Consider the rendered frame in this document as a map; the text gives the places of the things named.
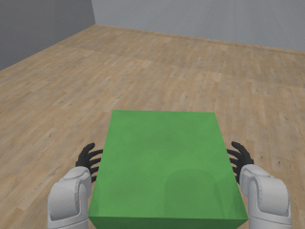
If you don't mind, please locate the left robot forearm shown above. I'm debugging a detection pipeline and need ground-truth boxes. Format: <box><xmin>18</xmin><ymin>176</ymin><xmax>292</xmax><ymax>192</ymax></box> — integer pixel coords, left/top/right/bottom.
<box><xmin>47</xmin><ymin>166</ymin><xmax>92</xmax><ymax>229</ymax></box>

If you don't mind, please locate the left robot hand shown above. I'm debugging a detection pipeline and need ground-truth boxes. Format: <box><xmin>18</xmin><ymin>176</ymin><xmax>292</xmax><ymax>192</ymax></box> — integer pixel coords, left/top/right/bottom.
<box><xmin>75</xmin><ymin>142</ymin><xmax>103</xmax><ymax>183</ymax></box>

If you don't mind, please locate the carton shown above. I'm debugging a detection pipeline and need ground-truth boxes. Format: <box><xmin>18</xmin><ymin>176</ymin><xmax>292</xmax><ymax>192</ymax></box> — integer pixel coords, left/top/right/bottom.
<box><xmin>88</xmin><ymin>110</ymin><xmax>249</xmax><ymax>229</ymax></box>

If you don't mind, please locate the right robot hand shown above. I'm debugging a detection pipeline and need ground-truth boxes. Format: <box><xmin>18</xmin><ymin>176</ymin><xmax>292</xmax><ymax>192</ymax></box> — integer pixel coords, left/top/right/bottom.
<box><xmin>226</xmin><ymin>141</ymin><xmax>254</xmax><ymax>184</ymax></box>

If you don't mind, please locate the right robot forearm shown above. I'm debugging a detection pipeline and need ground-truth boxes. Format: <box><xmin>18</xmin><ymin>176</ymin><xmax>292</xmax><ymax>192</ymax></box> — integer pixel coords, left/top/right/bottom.
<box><xmin>239</xmin><ymin>164</ymin><xmax>293</xmax><ymax>229</ymax></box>

